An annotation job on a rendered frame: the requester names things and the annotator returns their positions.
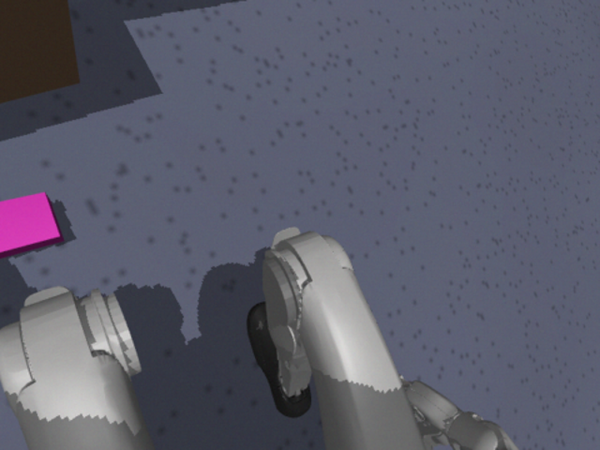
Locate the right robot foot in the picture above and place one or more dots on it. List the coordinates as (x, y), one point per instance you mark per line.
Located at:
(265, 353)

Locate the right robot hand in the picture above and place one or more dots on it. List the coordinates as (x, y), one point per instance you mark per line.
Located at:
(435, 410)

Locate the right robot arm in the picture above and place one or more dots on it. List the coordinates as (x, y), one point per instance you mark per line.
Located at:
(469, 431)

